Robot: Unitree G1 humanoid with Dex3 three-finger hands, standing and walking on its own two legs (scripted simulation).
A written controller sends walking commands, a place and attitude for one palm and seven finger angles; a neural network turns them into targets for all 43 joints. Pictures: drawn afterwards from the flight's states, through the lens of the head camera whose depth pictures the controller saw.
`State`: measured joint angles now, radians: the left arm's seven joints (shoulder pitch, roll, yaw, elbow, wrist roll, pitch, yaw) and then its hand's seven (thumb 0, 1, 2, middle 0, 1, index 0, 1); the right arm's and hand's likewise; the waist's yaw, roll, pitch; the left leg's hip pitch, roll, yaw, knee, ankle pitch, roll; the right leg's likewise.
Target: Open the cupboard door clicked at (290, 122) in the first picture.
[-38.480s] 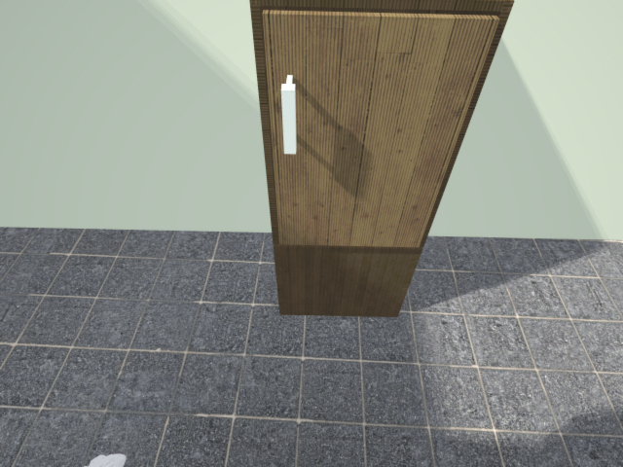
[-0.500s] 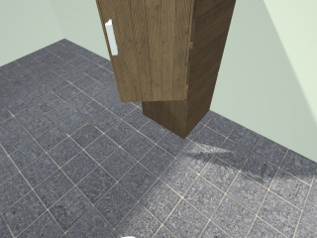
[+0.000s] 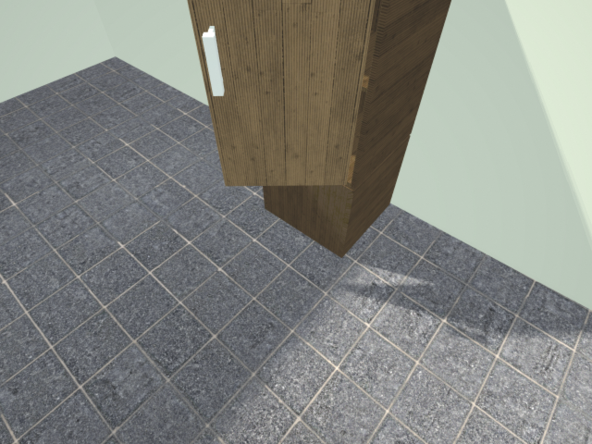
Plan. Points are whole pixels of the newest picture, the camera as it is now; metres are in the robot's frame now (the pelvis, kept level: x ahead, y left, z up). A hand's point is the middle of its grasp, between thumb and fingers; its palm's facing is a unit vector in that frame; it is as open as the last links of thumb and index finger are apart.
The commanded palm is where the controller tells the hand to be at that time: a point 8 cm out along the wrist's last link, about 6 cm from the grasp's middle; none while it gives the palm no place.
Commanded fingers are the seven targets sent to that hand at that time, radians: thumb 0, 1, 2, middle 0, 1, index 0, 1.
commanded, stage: look again from close up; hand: left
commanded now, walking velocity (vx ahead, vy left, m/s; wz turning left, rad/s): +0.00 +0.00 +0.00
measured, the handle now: (215, 61) +0.86 +0.25 +0.08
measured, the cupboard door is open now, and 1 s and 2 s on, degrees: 41 41 41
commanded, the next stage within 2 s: shuffle to correct the standing spot in 0.36 s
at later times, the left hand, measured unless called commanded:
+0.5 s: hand out of the picture +0.00 +0.16 -0.17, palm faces +0.01 -0.98 -0.19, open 7.4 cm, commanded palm none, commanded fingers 0.00 0.90 0.90 -0.20 -0.30 -0.20 -0.30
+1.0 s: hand out of the picture +0.12 +0.20 -0.17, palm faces +0.06 -0.98 -0.17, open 7.3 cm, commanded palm none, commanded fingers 0.00 0.90 0.90 -0.20 -0.30 -0.20 -0.30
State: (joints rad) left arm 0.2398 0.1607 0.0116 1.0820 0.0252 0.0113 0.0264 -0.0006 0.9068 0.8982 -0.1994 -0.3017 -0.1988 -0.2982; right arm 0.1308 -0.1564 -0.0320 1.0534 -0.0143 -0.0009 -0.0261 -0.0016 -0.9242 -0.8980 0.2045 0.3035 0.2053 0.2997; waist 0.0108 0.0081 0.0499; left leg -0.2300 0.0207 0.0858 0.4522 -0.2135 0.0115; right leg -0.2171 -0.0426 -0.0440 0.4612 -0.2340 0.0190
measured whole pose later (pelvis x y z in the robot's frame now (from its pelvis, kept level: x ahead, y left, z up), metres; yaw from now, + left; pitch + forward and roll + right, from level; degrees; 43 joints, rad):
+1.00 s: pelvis +0.11 +0.02 +0.00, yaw +3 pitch +1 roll -1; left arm 0.25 0.18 0.07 1.07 0.03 0.01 -0.01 0.02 0.94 0.90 -0.20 -0.30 -0.20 -0.30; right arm 0.45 -0.08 -0.01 1.13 -0.03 -0.09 -0.04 0.00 -0.90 -0.90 0.20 0.30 0.20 0.30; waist -0.03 -0.02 0.03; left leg -0.07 0.01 0.12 0.34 -0.30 0.04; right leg -0.57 -0.10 -0.09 1.03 -0.25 0.01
